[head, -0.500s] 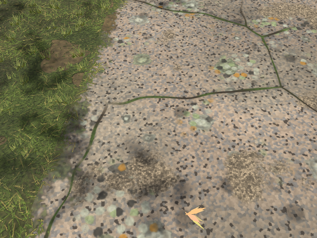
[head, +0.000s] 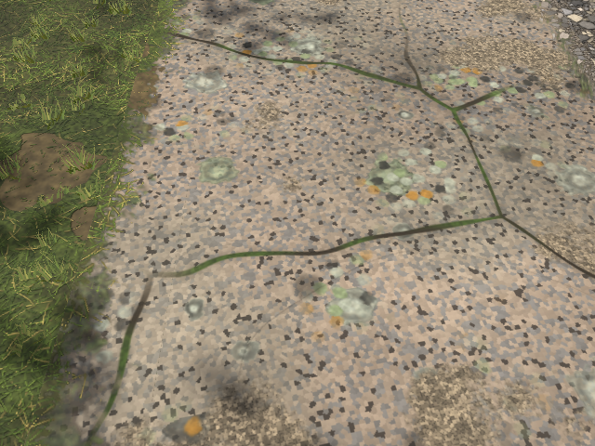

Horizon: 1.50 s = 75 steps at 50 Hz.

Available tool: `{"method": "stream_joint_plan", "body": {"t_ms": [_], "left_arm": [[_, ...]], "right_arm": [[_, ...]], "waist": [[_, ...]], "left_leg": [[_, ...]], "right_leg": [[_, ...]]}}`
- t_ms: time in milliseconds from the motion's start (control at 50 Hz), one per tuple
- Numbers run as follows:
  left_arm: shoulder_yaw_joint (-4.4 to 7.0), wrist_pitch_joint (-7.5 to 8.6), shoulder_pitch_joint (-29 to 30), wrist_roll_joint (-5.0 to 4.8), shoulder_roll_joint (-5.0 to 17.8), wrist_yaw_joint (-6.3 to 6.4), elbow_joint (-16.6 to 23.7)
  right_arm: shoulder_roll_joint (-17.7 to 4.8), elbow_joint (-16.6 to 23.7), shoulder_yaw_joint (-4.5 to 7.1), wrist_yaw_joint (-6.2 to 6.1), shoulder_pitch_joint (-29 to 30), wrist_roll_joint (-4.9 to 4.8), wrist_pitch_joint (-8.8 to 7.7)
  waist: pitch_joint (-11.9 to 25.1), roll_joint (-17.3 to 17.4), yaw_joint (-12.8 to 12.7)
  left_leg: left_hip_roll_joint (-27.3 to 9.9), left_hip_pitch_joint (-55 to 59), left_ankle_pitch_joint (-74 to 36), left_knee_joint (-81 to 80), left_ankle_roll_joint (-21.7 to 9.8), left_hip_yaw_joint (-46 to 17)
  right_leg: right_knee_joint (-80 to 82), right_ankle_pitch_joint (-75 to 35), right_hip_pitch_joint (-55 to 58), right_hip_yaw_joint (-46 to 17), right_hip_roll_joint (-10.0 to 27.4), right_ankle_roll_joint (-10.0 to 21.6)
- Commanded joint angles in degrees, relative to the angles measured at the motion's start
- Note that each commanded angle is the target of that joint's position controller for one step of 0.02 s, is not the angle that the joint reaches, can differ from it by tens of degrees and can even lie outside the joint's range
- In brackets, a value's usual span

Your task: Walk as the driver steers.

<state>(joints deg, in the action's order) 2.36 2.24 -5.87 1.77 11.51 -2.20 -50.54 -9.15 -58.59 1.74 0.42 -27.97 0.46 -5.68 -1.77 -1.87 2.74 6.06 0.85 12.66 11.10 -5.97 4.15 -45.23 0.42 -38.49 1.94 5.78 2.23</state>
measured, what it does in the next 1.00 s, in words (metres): walks ahead, turning right: right foot, then left foot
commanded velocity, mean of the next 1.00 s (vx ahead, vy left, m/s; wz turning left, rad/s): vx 0.50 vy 0.00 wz -0.22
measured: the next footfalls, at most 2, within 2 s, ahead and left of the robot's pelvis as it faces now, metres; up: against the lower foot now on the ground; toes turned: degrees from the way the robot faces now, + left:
right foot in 0.18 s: +0.29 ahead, -0.10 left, +0.00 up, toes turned -4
left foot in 0.74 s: +0.59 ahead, +0.08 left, +0.00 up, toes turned -5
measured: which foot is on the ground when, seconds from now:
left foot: down 0.00-0.20, up 0.22-0.72, down 0.74-1.00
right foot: up 0.00-0.16, down 0.18-0.74, up 0.76-1.00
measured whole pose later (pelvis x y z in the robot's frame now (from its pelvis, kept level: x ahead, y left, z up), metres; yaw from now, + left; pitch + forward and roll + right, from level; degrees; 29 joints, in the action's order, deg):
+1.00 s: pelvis +0.54 +0.00 +0.00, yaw -16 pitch +0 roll +1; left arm 4.9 0.7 -11.2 2.0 15.1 -2.2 -51.4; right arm -12.1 -54.7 3.3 -0.7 -19.4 1.0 -6.3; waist -1.6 -2.6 0.6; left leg 0.5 -7.0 11.6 17.9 -3.2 11.3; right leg -62.8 10.6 -35.8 -0.1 3.9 4.1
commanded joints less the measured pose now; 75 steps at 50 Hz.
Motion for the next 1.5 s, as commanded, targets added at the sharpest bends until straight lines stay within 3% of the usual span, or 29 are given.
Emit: {"method": "stream_joint_plan", "body": {"t_ms": [20, 120, 180, 200, 220, 240, 280, 320, 420, 620, 680, 720, 740, 760, 780, 800, 820, 880, 960, 1160, 1220, 1260, 1280, 1300, 1320, 1340, 1380, 1420, 1500], "left_arm": [[-0.29, 0.61, 7.71, -0.42, 1.46, -0.06, 4.52], [0.03, 1.35, 9.76, -0.56, 2.61, 0.43, 5.69], [1.9, 2.56, -9.76, -0.07, 5.86, 1.9, -0.6], [3.24, 2.96, -20.2, 1.46, 10.36, 2.61, -2.62], [4.3, 2.66, -22.28, 1.92, 14.59, 2.33, -3.04], [3.84, 1.96, -18.75, -0.44, 11.42, 1.74, -2.89], [2.27, 2.58, -9.56, -0.92, 5.81, 1.29, -2.13], [1.15, 3.2, -9.38, -1.02, 2.31, 1.7, -3.73], [1.2, 4.44, -15.83, -1.21, 4.68, 2.05, -7.08], [0.98, 3.37, -24.95, -0.74, 6.22, 2.73, -8.97], [1.73, 3.01, -22.62, -0.28, 7.84, 3.18, -8.25], [2.04, 3.0, -20.15, -0.73, 8.16, 2.78, -7.49], [1.52, 3.19, -19.38, -1.4, 5.88, 2.48, -5.52], [0.45, 2.89, -24.93, -3.53, -0.43, 2.72, -3.71], [1.76, 2.29, -24.86, -2.12, 5.27, 2.96, -4.36], [2.24, 1.88, -21.09, -1.49, 6.1, 2.7, -4.08], [2.12, 1.73, -17.8, -1.12, 4.82, 2.16, -3.51], [2.33, -0.27, -16.33, 0.21, 2.87, 0.83, -2.7], [2.1, -1.68, -9.81, 0.35, 2.24, -0.27, 0.42], [0.61, -1.47, 8.91, 0.41, 2.91, -2.12, 8.21], [1.11, -1.49, 7.4, 0.86, 3.97, -1.69, 8.42], [2.28, -0.95, -2.47, 0.87, 5.83, -0.99, 5.78], [3.57, -0.44, -12.23, 1.39, 8.26, -0.18, 2.63], [5.38, -0.32, -17.15, 1.99, 14.81, 0.8, 2.34], [6.01, -0.95, -16.11, 0.03, 18.49, 1.13, 3.84], [5.66, -1.55, -15.82, -0.54, 17.16, 1.57, 2.91], [4.33, -0.89, -9.8, -1.22, 11.8, 2.07, 3.04], [3.39, 0.13, -6.77, -1.84, 9.33, 2.26, 3.74], [3.59, 1.59, -11.46, -1.96, 11.17, 1.89, 2.88]], "right_arm": [[-6.77, 1.06, 0.85, -0.63, -3.81, 0.13, -0.77], [-7.97, -0.86, 0.9, -1.6, -4.67, 1.05, -0.25], [-9.44, -1.14, 1.13, -1.63, -2.25, 0.8, 0.07], [-7.89, 0.79, 0.56, -1.43, -1.37, 0.19, -0.13], [-2.17, 1.25, -0.31, -0.77, -8.38, -2.06, 0.02], [-8.27, 0.88, 1.36, -1.01, -4.11, -0.45, 0.18], [-7.09, 3.46, 1.4, -0.68, 4.28, 0.12, -0.26], [-4.92, 3.12, 1.31, -0.01, 3.47, 1.56, 1.21], [-4.24, 5.63, 1.38, 1.11, 10.65, 1.94, 3.12], [-5.57, 13.26, 0.59, 0.87, 32.01, 0.57, 2.47], [-7.37, 13.72, 1.12, 0.56, 29.49, 0.22, 1.42], [-9.8, 9.69, 2.44, -0.32, 15.92, 0.74, 0.18], [-14.07, 8.39, 3.67, -1.16, 6.0, 2.26, -0.53], [-19.45, 9.11, 4.86, -1.22, 3.86, 3.42, -0.19], [-15.94, 9.76, 4.4, -1.04, 7.3, 2.05, 0.9], [-11.02, 10.66, 3.12, -0.94, 12.38, 1.61, 1.0], [-8.34, 10.66, 2.47, -0.75, 14.85, 1.3, 0.65], [-6.15, 8.64, 1.78, -1.23, 13.48, 0.88, -0.49], [-7.14, 6.83, 2.05, -1.12, 9.39, 0.31, -1.77], [-10.38, 4.11, 2.6, -1.75, 2.06, 0.77, -0.72], [-12.21, 3.4, 3.05, -2.18, 1.27, 0.87, 0.59], [-13.93, 3.48, 3.47, -2.14, 1.55, 0.73, 1.8], [-13.89, 4.37, 3.39, -1.93, 2.32, 0.67, 2.18], [-9.0, 7.94, 2.26, -1.23, 1.66, -0.33, 1.94], [-9.9, 11.68, 2.74, -0.38, 5.65, 0.17, 1.15], [-11.77, 13.34, 3.09, -0.1, 12.94, 0.41, 0.67], [-10.0, 12.23, 2.51, -0.2, 11.45, 0.18, -0.04], [-9.56, 11.54, 2.49, -0.08, 8.82, 2.24, 1.98], [-8.78, 13.94, 2.32, 0.52, 13.84, 2.34, 4.12]], "waist": [[-4.64, 4.89, 0.41], [-4.53, 5.6, -0.62], [5.66, 5.44, -9.02], [12.88, 1.49, -12.63], [19.45, -11.24, -9.0], [15.92, -1.79, -8.68], [3.23, 1.51, -4.9], [0.99, 0.77, -1.46], [-2.17, -0.59, -0.92], [-3.85, -2.17, -6.49], [-2.87, -2.86, -4.05], [3.76, -0.07, 1.79], [11.8, 4.96, 5.18], [18.69, 16.97, 2.52], [17.54, 13.25, 1.22], [9.07, 7.4, -0.62], [4.23, 4.4, -1.11], [1.35, 7.05, -3.67], [0.07, 6.22, -4.0], [-4.43, 6.03, -0.44], [-2.64, 7.41, -1.59], [3.41, 7.54, -5.59], [8.93, 4.63, -9.86], [15.55, -5.68, -10.14], [18.11, -8.59, -8.65], [10.97, -1.09, -9.52], [2.15, 2.86, -4.2], [2.28, 1.77, -0.92], [1.37, 0.88, -1.54]], "left_leg": [[-15.59, -2.08, -24.14, -3.77, -4.4, -7.72], [-18.22, 6.45, -39.49, 2.91, -4.65, -6.91], [-15.8, 1.57, -50.66, 25.32, -2.33, -3.9], [-13.34, -10.87, -31.54, 41.86, -1.51, -2.29], [-2.12, -31.99, 14.58, 63.99, 1.01, 0.01], [-4.1, -36.93, 14.25, 67.55, -0.04, -7.38], [-8.67, -36.5, 4.84, 62.12, 0.02, -7.11], [-10.79, -31.34, 2.88, 57.33, 1.04, -6.69], [-12.23, -35.76, -2.79, 49.51, 3.45, -3.8], [-9.12, -36.91, -11.07, 24.97, 5.59, -2.09], [-7.76, -29.86, -5.33, 20.31, 4.04, -2.82], [-5.9, -10.61, -5.25, 14.5, 1.84, -2.11], [-16.54, 4.11, 0.94, 13.41, -0.92, -12.62], [-32.09, 18.1, 5.76, 8.62, -6.06, -35.79], [-31.94, 13.47, 10.96, 4.59, -7.6, -42.67], [-29.63, 5.72, 12.43, 3.61, -6.15, -33.98], [-26.8, -1.24, 7.28, 1.84, -4.82, -25.91], [-22.26, -8.48, -5.55, -0.54, -2.05, -12.95], [-21.98, -7.54, -13.07, -2.38, -2.41, -5.19], [-22.52, 0.18, -22.53, -1.14, -1.47, 7.31], [-22.93, 4.65, -42.81, 7.56, -0.61, 10.53], [-22.6, 4.24, -51.8, 24.03, -0.09, 11.96], [-21.5, -3.54, -42.92, 38.35, 1.71, 12.78], [-16.74, -25.19, -10.58, 58.41, 4.75, 12.57], [-6.31, -40.2, 19.4, 71.13, 7.04, 2.4], [-9.64, -46.11, 13.52, 70.78, 6.45, -3.95], [-13.6, -40.76, 5.56, 60.62, 5.92, -4.48], [-14.53, -34.12, 4.78, 55.96, 7.11, -5.09], [-13.61, -36.21, -0.23, 49.35, 9.02, -3.91]], "right_leg": [[6.47, -3.2, 0.58, 2.65, -2.27, 0.08], [12.95, 4.83, 4.62, 3.7, -5.05, 3.41], [18.67, 6.19, 30.36, 4.2, -8.5, 7.46], [18.68, 11.73, 45.98, -8.54, 3.32, 10.68], [24.31, 14.41, 60.1, -37.62, 19.76, 19.56], [28.41, 16.51, 55.33, -39.66, 16.82, 17.97], [32.04, 7.34, 39.58, -23.62, 12.28, 13.99], [34.6, 2.65, 31.59, -15.39, 7.67, 10.61], [37.82, -4.35, 29.4, -8.68, 5.19, 10.47], [33.33, -12.05, 39.13, -11.59, 4.68, 10.39], [28.35, -16.65, 39.95, -13.23, 5.57, 9.0], [13.53, -21.77, 35.24, -10.49, 1.51, 6.79], [-1.9, -8.77, 25.8, -7.77, -2.29, 5.59], [-19.63, 27.02, 6.89, -1.86, -11.03, 3.45], [-26.57, 29.12, 2.14, -5.19, -8.47, 4.21], [-27.42, 23.61, 0.95, -5.81, -5.37, 4.36], [-25.3, 19.57, 2.12, -5.69, -3.41, 3.97], [-22.18, 16.17, 5.68, -4.68, -1.38, 2.66], [-20.07, 9.6, 0.0, -3.66, -0.28, 1.82], [5.93, 3.35, 2.48, 4.29, -2.01, 3.48], [9.13, 11.61, 8.32, 7.41, -6.11, 6.25], [12.6, 14.93, 19.93, 8.35, -10.74, 8.91], [16.59, 13.85, 33.74, 5.01, -10.55, 11.01], [18.83, 23.07, 52.13, -18.27, 5.6, 16.64], [28.72, 19.37, 56.73, -45.22, 15.11, 21.75], [29.93, 13.63, 52.89, -36.5, 12.99, 20.04], [30.88, 0.37, 38.62, -23.37, 7.91, 15.52], [31.86, -6.13, 32.05, -17.59, 3.39, 13.91], [33.61, -7.74, 29.51, -16.27, 0.8, 13.65]]}}
Velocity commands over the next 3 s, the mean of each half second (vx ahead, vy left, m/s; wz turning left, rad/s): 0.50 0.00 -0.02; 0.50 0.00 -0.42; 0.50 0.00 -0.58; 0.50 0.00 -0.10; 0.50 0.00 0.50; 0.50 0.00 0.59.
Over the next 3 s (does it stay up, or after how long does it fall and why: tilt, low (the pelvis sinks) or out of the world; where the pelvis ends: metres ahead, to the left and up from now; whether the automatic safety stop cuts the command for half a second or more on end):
stays up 1.49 -0.45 -0.02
